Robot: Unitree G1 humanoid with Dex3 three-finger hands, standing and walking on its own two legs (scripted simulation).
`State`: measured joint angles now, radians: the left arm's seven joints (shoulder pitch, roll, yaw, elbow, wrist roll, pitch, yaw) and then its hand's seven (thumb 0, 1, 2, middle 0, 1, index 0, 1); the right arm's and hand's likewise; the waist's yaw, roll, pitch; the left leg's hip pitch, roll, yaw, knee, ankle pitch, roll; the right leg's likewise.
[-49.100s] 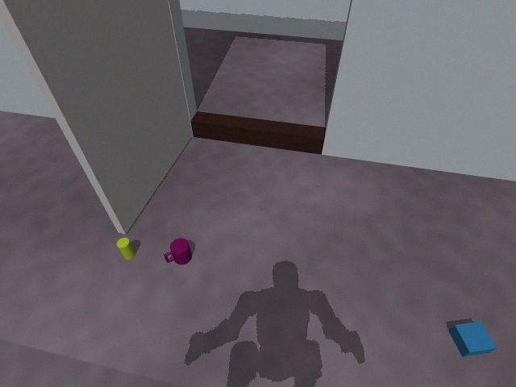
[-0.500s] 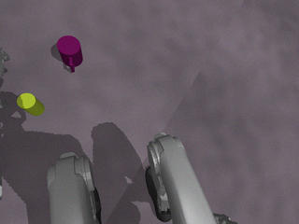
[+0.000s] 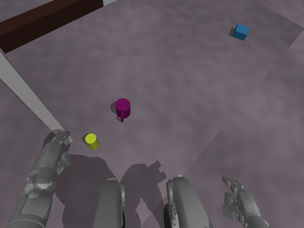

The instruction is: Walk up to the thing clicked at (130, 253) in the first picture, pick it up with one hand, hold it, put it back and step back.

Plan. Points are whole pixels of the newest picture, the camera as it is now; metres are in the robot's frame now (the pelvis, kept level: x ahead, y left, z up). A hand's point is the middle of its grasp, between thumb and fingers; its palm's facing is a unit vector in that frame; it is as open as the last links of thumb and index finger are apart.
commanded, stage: home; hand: left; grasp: from above
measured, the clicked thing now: (92, 141) +0.53 +0.25 -0.50
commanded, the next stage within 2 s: none
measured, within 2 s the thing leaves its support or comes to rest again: neither
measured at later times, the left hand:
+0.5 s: hand (50, 183) +0.24 +0.18 +0.10, palm faces +0.10 -0.97 -0.20, open 7.4 cm
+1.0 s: hand (40, 196) +0.22 +0.18 +0.12, palm faces +0.11 -0.98 -0.19, open 7.4 cm
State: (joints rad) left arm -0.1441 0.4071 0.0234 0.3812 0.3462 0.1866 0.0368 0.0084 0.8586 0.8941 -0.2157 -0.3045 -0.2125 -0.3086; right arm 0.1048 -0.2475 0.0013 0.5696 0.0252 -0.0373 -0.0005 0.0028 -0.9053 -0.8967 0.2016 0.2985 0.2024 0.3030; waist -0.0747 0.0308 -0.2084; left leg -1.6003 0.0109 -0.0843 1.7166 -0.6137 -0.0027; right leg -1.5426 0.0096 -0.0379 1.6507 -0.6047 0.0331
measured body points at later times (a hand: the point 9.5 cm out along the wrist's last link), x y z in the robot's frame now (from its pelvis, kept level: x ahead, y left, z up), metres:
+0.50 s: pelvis +0.06 +0.00 +0.15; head +0.10 +0.01 +0.60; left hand +0.24 +0.23 +0.11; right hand +0.21 -0.25 +0.08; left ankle +0.07 +0.12 -0.51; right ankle +0.08 -0.14 -0.51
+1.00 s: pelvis +0.07 +0.00 +0.17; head +0.08 +0.01 +0.62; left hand +0.21 +0.23 +0.14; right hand +0.25 -0.24 +0.11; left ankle +0.07 +0.12 -0.51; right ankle +0.08 -0.14 -0.51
